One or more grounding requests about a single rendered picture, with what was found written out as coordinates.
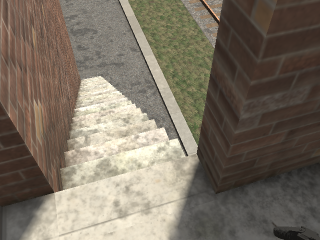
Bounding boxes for stairs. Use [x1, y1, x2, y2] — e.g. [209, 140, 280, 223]
[60, 76, 186, 190]

